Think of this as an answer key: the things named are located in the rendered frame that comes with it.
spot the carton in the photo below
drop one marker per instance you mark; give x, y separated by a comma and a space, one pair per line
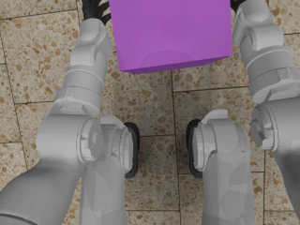
158, 35

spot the left robot shin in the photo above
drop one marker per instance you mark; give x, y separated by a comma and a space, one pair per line
112, 120

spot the left robot hand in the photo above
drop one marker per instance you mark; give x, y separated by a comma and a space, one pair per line
92, 10

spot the left robot upper arm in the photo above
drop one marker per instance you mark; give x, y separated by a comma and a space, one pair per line
66, 143

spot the right robot upper arm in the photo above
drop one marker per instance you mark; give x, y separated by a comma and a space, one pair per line
275, 127

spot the right robot hand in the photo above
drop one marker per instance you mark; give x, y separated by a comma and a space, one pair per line
234, 4

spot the robot right foot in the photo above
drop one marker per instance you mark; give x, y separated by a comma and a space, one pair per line
189, 137

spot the robot right forearm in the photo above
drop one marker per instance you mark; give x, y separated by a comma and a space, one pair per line
266, 56

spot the robot left forearm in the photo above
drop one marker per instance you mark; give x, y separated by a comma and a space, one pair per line
86, 71

